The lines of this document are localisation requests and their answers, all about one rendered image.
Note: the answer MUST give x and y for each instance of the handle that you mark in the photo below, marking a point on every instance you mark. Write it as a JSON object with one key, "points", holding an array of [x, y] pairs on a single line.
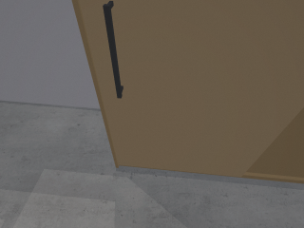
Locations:
{"points": [[112, 47]]}

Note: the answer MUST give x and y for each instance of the wardrobe door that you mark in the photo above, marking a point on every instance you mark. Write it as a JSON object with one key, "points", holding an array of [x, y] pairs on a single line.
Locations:
{"points": [[208, 85], [285, 155]]}

